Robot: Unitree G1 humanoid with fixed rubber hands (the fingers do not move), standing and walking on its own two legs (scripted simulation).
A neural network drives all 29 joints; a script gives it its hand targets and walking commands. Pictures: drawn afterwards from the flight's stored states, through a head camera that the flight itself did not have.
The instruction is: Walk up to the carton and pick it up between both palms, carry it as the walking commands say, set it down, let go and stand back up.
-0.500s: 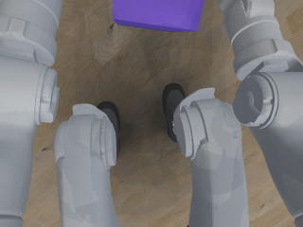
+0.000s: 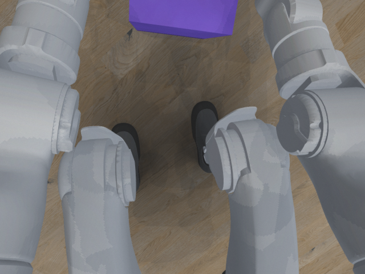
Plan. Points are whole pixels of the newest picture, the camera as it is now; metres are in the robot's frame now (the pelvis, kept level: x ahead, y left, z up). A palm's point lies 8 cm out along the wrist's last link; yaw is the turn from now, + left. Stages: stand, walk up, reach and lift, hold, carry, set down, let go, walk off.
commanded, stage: reach and lift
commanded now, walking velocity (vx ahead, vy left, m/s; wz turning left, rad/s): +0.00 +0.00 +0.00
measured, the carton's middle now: out of the picture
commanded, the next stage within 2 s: none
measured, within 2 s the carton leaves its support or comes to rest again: leaves its support in 1.08 s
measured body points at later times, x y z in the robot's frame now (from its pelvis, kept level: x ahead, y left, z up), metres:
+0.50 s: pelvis +0.02 +0.00 -0.01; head +0.40 +0.00 +0.23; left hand +0.59 +0.07 -0.21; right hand +0.55 -0.19 -0.20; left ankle +0.11 +0.11 -0.34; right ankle +0.14 -0.13 -0.34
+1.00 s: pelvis +0.02 +0.00 +0.00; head +0.40 -0.01 +0.23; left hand +0.58 +0.06 -0.20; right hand +0.53 -0.19 -0.19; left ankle +0.11 +0.11 -0.34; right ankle +0.14 -0.13 -0.34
